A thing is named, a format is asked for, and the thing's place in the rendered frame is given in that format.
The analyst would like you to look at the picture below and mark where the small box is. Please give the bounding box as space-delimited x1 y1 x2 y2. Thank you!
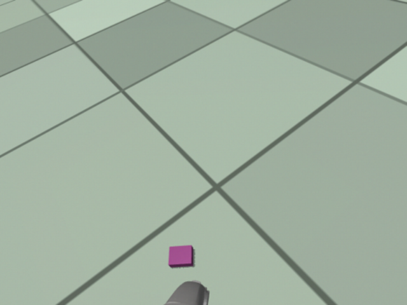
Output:
169 245 193 268

